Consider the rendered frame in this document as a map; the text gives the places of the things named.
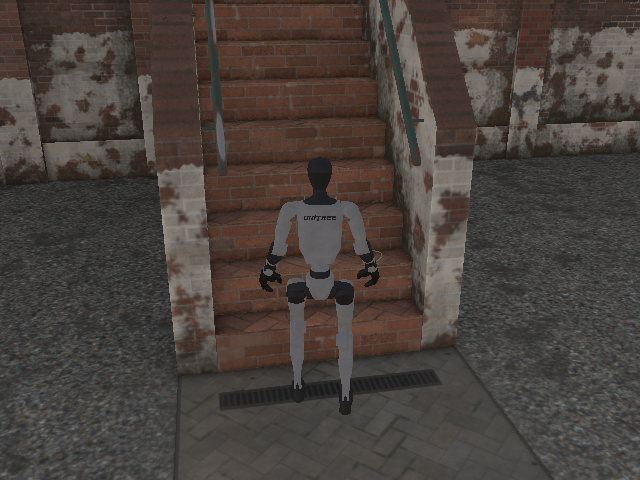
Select stairs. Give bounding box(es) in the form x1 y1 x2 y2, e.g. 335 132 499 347
193 0 423 372

